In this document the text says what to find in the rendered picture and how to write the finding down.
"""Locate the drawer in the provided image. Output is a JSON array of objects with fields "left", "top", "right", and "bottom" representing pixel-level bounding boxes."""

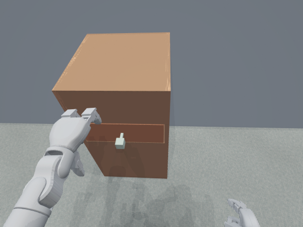
[{"left": 86, "top": 123, "right": 164, "bottom": 143}]

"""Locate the left robot forearm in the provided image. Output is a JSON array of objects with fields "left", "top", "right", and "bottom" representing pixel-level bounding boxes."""
[{"left": 3, "top": 146, "right": 75, "bottom": 227}]

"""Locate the right robot hand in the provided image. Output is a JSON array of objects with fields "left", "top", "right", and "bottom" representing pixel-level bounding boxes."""
[{"left": 224, "top": 199, "right": 260, "bottom": 227}]

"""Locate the left robot hand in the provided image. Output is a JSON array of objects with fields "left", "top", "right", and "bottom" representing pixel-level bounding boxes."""
[{"left": 49, "top": 108, "right": 102, "bottom": 176}]

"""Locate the cabinet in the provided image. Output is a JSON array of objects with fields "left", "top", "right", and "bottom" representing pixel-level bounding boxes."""
[{"left": 52, "top": 32, "right": 171, "bottom": 179}]

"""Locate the handle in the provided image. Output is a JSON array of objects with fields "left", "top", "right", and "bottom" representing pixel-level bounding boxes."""
[{"left": 115, "top": 133, "right": 125, "bottom": 149}]

